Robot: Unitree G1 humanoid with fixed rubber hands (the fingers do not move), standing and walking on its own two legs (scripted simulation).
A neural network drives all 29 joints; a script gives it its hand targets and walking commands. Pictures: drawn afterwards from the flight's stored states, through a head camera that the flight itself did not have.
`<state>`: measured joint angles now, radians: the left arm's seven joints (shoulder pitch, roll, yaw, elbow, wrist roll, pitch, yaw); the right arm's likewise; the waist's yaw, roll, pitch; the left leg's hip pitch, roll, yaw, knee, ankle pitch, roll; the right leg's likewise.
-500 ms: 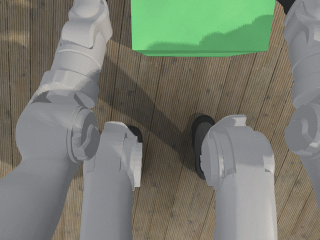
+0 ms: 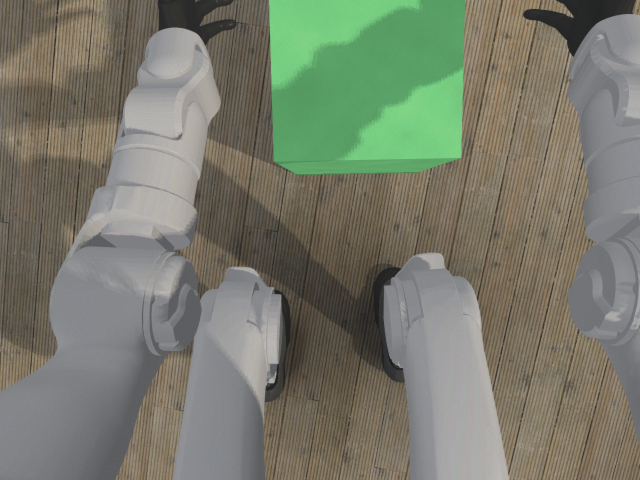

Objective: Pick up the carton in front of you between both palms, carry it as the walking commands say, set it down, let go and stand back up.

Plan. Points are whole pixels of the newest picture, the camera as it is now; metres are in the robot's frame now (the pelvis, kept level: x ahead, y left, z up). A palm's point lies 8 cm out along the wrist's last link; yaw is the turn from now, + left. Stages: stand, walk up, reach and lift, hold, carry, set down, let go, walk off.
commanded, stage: set down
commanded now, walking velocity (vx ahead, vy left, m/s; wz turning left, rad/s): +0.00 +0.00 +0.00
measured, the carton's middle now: (360, 96) +0.53 -0.08 -0.31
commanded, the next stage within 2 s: let go in 0.68 s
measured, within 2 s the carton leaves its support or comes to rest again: neither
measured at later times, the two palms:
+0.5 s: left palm out of the picture +0.56 +0.10 +0.03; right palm out of the picture +0.53 -0.29 +0.03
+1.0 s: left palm out of the picture +0.49 +0.13 +0.14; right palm out of the picture +0.45 -0.29 +0.14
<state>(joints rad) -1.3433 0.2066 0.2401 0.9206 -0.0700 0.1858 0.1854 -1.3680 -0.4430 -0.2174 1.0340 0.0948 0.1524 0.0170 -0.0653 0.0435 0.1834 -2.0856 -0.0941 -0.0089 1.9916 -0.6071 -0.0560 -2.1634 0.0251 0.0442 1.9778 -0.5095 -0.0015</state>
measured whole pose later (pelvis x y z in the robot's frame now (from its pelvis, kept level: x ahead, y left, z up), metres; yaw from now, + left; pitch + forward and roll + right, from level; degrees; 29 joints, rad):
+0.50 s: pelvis +0.02 -0.01 +0.13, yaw -1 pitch +46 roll +4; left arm -1.16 0.18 0.27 0.77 -0.03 0.22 0.15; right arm -1.21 -0.40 -0.29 0.90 0.04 0.20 0.06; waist -0.04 0.03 -0.02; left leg -1.82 -0.07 -0.04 1.50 -0.50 -0.05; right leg -1.89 0.04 0.05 1.50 -0.42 -0.01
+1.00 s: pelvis +0.07 -0.01 +0.26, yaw -3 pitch +39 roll +2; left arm -0.66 0.11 0.22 0.61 0.10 0.15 0.08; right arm -0.71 -0.28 -0.28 0.71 -0.09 0.12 0.10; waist -0.03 0.02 -0.05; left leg -1.27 -0.05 -0.06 0.93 -0.34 -0.04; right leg -1.33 0.04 0.05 0.93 -0.28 -0.02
